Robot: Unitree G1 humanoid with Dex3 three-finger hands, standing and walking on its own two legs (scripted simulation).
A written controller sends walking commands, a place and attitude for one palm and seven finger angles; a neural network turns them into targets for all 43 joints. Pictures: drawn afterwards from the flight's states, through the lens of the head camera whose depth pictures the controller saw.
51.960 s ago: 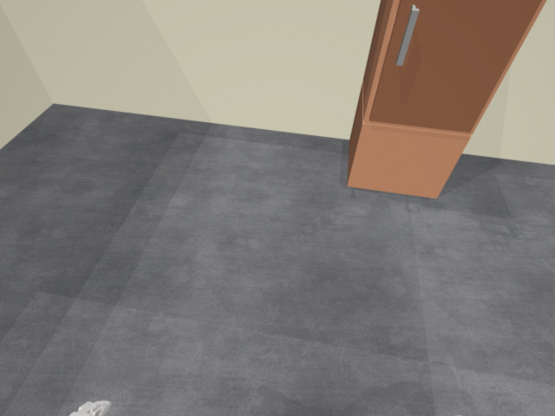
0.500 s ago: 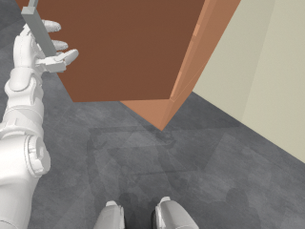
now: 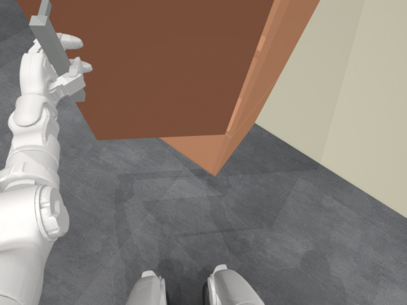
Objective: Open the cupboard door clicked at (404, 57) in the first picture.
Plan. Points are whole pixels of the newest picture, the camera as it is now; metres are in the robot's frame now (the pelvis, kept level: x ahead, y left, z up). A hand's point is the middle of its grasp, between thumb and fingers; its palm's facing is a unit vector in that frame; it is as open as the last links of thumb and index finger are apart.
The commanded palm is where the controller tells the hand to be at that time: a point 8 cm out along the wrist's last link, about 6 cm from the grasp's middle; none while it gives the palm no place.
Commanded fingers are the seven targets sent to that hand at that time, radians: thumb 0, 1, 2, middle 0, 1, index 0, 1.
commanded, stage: pull the door open along its arc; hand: left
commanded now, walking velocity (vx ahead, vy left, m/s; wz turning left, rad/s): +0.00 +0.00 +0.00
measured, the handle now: (64, 57) +0.57 +0.21 +0.09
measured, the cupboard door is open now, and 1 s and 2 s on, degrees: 42 80 81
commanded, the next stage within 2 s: open thumb and fingers to let go in 0.84 s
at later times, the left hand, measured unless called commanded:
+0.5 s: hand (104, 147) +0.38 +0.13 +0.08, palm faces +0.24 -0.97 +0.07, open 5.8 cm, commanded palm +0.31 +0.20 +0.08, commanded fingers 0.00 0.90 0.90 -0.40 -1.35 -0.40 -1.35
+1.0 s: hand (152, 193) +0.30 +0.06 +0.09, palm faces +0.44 -0.90 +0.01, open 5.9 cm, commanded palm +0.26 +0.10 +0.08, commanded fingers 0.00 0.62 0.78 -0.38 -1.32 -0.38 -1.32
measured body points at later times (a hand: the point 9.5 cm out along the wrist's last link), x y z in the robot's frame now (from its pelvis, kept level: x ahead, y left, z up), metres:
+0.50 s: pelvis +0.02 +0.00 +0.02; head +0.08 +0.00 +0.47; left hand +0.36 +0.18 +0.08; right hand +0.14 -0.24 -0.08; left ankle +0.01 +0.09 -0.67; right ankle +0.00 -0.11 -0.67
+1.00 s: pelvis +0.01 -0.05 +0.02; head +0.04 -0.07 +0.47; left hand +0.27 +0.10 +0.09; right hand +0.18 -0.27 -0.08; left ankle +0.01 +0.09 -0.67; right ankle +0.00 -0.11 -0.67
